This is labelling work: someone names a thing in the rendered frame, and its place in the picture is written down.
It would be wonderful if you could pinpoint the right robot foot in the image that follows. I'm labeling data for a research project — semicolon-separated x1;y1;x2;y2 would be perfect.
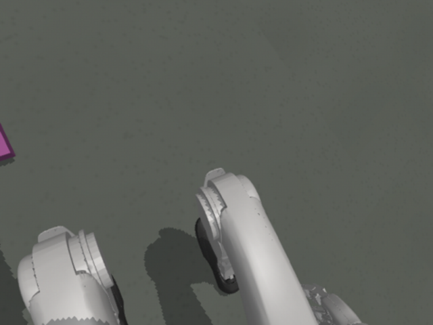
196;217;239;294

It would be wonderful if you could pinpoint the left robot foot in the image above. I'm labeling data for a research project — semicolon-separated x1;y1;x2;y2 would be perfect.
110;276;128;325

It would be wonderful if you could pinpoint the small box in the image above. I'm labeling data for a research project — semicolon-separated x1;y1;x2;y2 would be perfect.
0;123;16;161

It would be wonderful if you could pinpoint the right robot hand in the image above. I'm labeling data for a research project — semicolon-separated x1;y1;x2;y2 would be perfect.
301;283;362;325

